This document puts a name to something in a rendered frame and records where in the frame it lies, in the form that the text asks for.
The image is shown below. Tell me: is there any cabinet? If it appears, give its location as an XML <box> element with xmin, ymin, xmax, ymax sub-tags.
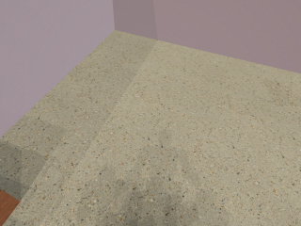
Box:
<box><xmin>0</xmin><ymin>189</ymin><xmax>20</xmax><ymax>226</ymax></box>

